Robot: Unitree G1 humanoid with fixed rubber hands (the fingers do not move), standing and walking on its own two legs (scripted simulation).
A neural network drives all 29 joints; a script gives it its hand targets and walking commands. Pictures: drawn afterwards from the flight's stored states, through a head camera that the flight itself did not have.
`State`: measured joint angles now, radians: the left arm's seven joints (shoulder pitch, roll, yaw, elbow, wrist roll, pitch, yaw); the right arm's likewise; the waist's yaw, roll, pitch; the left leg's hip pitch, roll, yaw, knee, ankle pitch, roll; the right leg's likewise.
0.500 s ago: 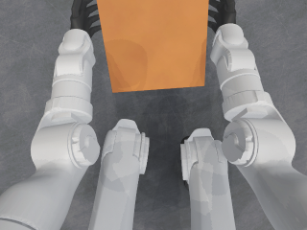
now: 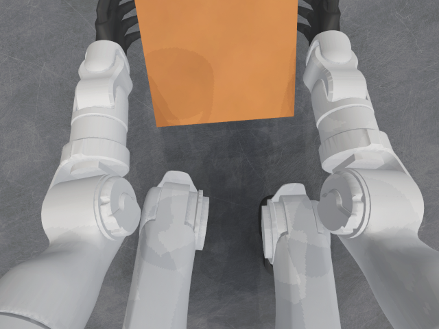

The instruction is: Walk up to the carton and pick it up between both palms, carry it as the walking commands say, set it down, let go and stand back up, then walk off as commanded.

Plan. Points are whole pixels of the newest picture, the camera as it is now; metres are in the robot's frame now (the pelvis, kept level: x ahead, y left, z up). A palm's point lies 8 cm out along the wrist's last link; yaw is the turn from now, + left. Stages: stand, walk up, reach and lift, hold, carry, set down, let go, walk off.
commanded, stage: set down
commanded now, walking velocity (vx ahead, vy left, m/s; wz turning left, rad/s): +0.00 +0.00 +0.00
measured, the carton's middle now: (219, 50) +0.53 +0.06 -0.24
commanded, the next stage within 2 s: none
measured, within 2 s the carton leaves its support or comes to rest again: neither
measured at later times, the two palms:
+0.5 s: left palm (113, 39) +0.51 +0.22 -0.16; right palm (320, 30) +0.54 -0.09 -0.15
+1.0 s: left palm (100, 65) +0.47 +0.25 -0.18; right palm (330, 59) +0.51 -0.12 -0.18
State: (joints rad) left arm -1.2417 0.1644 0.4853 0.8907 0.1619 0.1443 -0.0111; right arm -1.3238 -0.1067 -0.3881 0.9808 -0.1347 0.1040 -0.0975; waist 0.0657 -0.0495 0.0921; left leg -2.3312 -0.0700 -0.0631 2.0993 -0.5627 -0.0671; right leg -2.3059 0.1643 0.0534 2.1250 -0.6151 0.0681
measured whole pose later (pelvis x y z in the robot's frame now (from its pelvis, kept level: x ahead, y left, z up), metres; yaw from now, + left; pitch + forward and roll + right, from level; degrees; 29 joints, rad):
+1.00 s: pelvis -0.02 +0.01 -0.02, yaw +0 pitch +38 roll +0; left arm -1.27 0.36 0.17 1.11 -0.19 -0.01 0.07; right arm -1.31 -0.30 -0.06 1.05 0.18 0.03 -0.13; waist 0.07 -0.02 0.28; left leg -2.30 -0.03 -0.03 2.15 -0.52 -0.03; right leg -2.26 0.11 0.04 2.18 -0.59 0.07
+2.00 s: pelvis +0.01 +0.01 +0.17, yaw +1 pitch +47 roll -1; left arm -0.94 0.28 0.29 0.78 -0.07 0.13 -0.02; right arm -1.00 -0.21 -0.21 0.77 0.04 0.16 -0.08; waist 0.05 -0.02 -0.13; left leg -1.89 -0.04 -0.04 1.49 -0.43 -0.02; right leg -1.85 0.06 0.04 1.51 -0.49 0.03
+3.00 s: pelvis +0.10 +0.02 +0.36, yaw +2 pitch +19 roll +0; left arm -0.05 0.20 0.11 0.53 0.00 0.01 -0.07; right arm -0.09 -0.17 -0.11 0.54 -0.03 0.02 0.02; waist 0.02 0.00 -0.05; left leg -0.71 -0.03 -0.05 0.65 -0.27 0.01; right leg -0.67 0.02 0.07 0.65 -0.31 0.02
